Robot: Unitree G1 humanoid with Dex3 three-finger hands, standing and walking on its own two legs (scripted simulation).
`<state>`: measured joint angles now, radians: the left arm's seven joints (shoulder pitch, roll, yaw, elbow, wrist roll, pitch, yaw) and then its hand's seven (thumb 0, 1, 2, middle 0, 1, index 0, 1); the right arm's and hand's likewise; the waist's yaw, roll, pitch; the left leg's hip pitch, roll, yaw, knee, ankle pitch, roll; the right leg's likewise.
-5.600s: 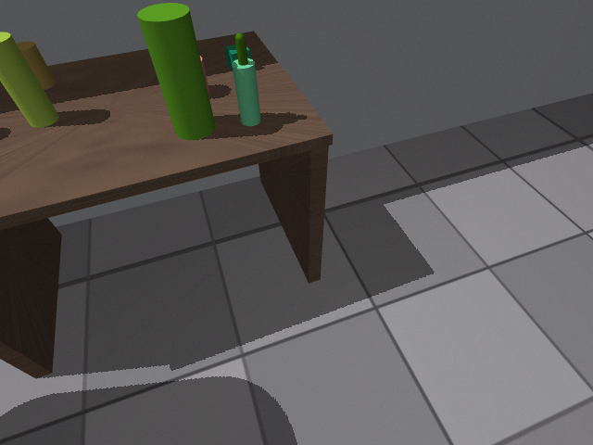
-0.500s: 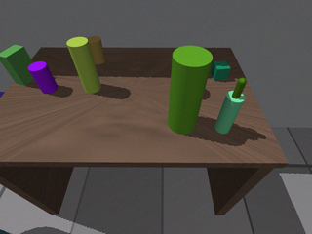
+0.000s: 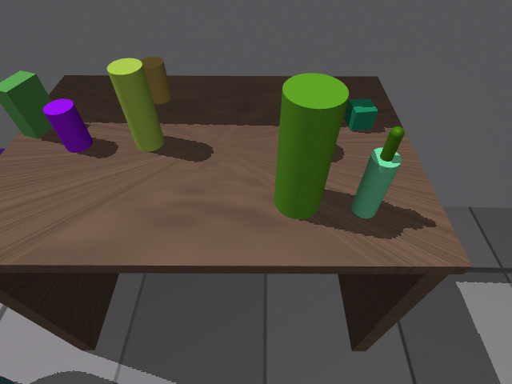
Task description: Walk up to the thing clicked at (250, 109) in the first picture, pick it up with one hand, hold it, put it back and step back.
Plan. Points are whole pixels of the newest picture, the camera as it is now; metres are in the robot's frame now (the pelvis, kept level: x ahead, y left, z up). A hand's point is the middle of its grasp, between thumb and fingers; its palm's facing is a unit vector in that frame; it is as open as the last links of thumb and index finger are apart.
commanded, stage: stand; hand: right
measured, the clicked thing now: (378, 174) +0.47 -0.20 +0.05
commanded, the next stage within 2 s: rise first in 0.16 s
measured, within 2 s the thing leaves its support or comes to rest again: neither
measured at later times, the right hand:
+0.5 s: hand (412, 377) +0.16 -0.24 -0.13, palm faces +0.18 +0.93 -0.30, open 11.0 cm
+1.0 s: hand (447, 347) +0.18 -0.25 -0.01, palm faces +0.28 +0.91 -0.32, open 17.4 cm
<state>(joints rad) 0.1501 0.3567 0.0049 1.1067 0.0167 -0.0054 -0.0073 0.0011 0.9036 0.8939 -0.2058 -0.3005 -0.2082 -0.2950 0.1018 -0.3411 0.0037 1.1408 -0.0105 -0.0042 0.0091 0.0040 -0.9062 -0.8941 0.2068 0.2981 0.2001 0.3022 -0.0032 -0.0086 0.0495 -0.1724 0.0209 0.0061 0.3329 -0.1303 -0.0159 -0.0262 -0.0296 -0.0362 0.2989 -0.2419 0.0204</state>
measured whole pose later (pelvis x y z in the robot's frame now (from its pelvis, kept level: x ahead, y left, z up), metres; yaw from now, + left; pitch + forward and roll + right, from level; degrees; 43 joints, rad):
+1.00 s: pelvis +0.01 -0.01 +0.00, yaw -3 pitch -1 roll +1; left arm 0.26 0.23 0.11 0.58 -0.02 -0.09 0.05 -0.01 -0.50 0.04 -0.06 -0.05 -0.06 -0.05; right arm 0.41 -0.27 -0.15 0.11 0.05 -0.06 -0.04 -0.01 0.52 -0.04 0.06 0.05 0.05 0.06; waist -0.03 -0.04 0.00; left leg -0.19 0.04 0.05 0.41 -0.20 -0.02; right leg -0.08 -0.02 0.01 0.40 -0.31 0.01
